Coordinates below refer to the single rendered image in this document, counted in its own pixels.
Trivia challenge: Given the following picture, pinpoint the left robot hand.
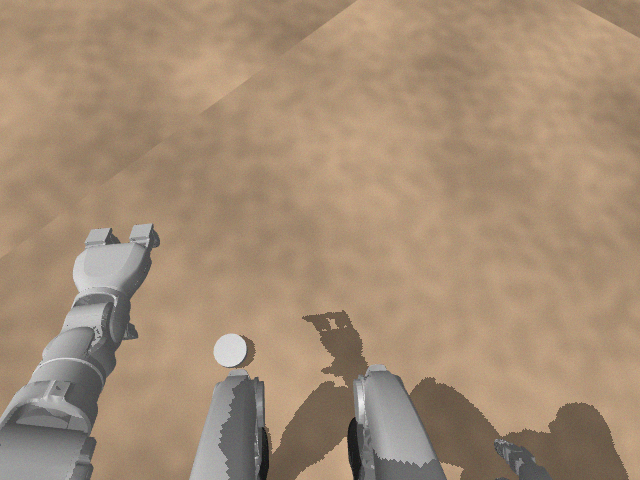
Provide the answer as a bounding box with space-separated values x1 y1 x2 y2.
73 223 160 340

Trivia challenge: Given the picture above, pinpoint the right robot hand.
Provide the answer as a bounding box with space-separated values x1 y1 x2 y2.
494 439 552 480

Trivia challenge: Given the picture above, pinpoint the tin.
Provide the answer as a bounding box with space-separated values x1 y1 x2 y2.
214 334 248 368

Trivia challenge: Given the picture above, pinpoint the left robot arm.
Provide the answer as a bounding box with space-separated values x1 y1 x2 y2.
0 287 131 480

